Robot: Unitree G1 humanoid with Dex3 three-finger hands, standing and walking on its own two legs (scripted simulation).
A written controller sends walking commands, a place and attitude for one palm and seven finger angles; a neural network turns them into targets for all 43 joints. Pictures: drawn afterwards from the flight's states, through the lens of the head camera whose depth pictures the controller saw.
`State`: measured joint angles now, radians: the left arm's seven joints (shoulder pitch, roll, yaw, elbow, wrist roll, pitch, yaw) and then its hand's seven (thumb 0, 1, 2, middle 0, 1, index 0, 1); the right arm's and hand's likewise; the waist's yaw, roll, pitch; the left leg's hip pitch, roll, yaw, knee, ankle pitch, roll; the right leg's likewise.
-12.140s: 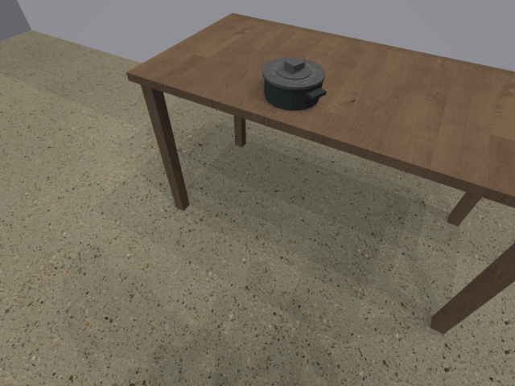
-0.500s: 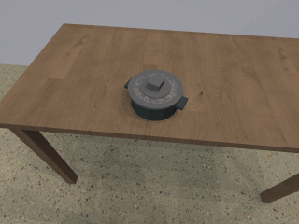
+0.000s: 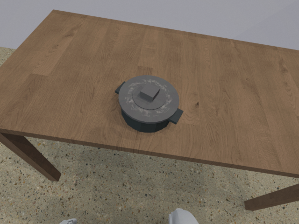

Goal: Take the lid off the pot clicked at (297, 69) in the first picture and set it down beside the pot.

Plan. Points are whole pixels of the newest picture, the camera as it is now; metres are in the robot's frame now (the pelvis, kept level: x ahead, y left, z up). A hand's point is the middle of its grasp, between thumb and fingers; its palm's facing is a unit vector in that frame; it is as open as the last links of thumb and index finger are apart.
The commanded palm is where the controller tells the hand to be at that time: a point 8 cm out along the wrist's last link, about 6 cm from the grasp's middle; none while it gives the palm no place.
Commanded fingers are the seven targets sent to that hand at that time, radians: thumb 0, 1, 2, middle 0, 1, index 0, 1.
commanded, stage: shuffle to correct the standing spot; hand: left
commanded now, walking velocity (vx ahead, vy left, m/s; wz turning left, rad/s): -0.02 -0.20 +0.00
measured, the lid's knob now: (149, 91) +0.46 +0.04 +0.06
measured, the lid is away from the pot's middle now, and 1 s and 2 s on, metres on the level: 0.00 0.00 0.00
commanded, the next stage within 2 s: come to a stop and stand still in 0.50 s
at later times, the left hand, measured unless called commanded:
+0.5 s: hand out of the picture +0.07 +0.12 -0.20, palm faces +0.01 -0.99 -0.16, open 7.3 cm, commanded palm none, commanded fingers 0.00 0.90 0.90 -0.20 -0.30 -0.20 -0.30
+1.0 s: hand out of the picture -0.01 +0.09 -0.19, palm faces -0.04 -0.98 -0.17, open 7.3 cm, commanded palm none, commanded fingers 0.00 0.90 0.90 -0.20 -0.30 -0.20 -0.30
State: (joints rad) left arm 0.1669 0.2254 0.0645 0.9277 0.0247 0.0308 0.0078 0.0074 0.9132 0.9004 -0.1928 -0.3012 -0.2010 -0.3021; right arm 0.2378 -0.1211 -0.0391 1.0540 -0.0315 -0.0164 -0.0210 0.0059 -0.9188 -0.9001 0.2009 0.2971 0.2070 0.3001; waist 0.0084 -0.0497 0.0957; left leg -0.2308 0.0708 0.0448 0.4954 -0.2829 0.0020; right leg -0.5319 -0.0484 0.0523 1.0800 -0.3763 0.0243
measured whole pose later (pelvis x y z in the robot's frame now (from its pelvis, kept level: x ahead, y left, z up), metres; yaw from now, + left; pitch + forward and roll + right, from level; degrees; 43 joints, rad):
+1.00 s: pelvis -0.03 -0.08 -0.01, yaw -2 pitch -1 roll -1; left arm 0.30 0.16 0.00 1.03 0.02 0.01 0.03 0.01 0.92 0.90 -0.20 -0.30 -0.21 -0.30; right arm 0.30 -0.17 -0.04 1.07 -0.02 0.03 0.01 0.00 -0.92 -0.90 0.20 0.30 0.20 0.30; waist -0.02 -0.01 0.04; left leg -0.30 0.02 0.13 0.53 -0.21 0.05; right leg -0.14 -0.05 -0.02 0.50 -0.34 0.03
